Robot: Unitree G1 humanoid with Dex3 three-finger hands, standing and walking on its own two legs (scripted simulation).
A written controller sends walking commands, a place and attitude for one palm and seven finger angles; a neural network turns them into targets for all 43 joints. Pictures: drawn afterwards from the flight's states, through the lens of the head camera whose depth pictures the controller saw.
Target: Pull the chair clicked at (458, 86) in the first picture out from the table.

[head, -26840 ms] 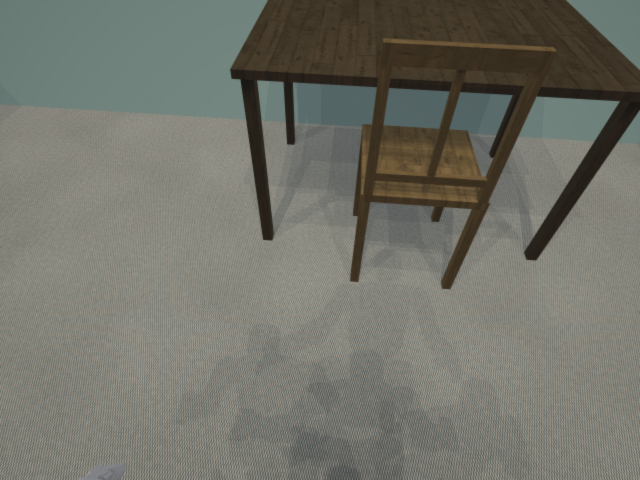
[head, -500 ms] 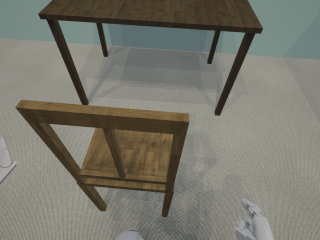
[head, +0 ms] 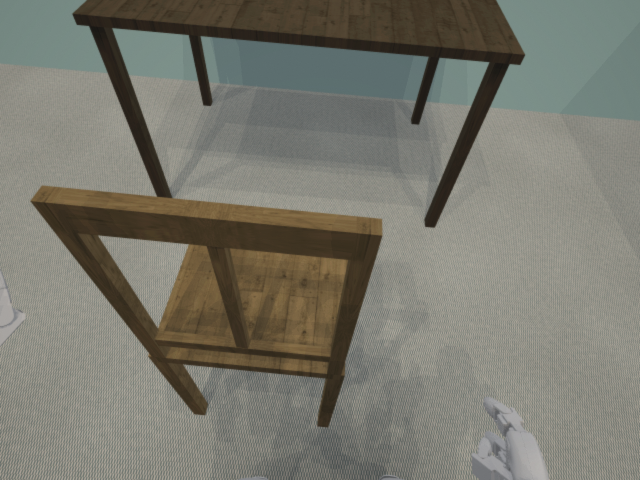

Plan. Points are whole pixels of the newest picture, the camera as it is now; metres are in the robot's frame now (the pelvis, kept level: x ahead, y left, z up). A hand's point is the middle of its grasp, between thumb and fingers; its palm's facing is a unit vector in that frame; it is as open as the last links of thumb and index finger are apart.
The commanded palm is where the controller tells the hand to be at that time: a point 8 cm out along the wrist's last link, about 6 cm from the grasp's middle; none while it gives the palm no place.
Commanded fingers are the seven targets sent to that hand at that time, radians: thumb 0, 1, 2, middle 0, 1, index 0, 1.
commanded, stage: step back with the hand held close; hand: left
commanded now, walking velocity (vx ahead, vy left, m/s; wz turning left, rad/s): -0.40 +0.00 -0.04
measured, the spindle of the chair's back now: (232, 302) +0.36 +0.15 -0.06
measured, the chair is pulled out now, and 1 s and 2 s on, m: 0.62 0.62 0.62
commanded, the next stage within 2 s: stop stepping back and stand still in 0.32 s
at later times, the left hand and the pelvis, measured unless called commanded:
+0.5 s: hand (10, 473) +0.11 +0.22 +0.17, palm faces +0.30 -0.79 -0.54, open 7.4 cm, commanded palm +0.06 +0.26 +0.20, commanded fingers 0.00 0.90 0.90 -0.20 -0.30 -0.20 -0.30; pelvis -0.10 -0.03 +0.01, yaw -4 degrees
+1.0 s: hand out of the picture +0.02 +0.23 +0.19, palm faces +0.44 -0.78 -0.45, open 7.4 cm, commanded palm -0.05 +0.27 +0.20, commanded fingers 0.00 0.90 0.90 -0.20 -0.30 -0.20 -0.30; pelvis -0.19 -0.03 +0.01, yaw +0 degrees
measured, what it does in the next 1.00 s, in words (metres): walks backwards: right foot, then left foot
